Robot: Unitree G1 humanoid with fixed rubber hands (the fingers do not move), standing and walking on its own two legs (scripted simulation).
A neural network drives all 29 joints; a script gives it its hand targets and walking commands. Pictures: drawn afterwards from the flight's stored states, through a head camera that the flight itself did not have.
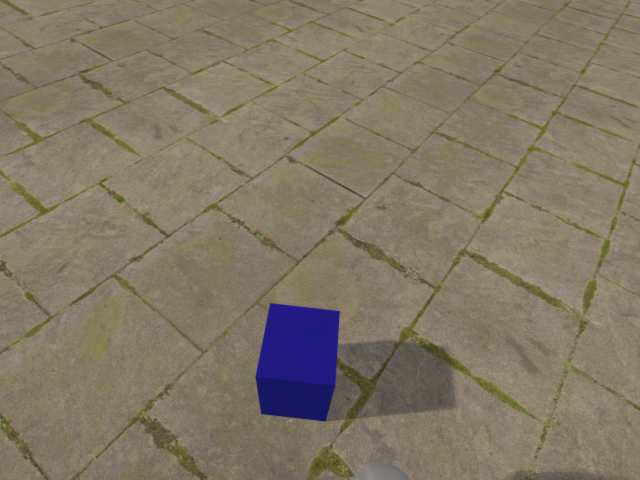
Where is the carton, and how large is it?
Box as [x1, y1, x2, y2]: [256, 303, 339, 420]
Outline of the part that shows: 270,303 256,372 256,382 261,413 325,420 335,381 339,311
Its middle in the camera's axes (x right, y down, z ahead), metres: -0.06 +0.38 +1.14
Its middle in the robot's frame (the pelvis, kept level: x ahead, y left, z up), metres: +0.52 +0.00 -0.63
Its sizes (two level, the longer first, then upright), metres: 0.211 0.198 0.299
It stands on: the floor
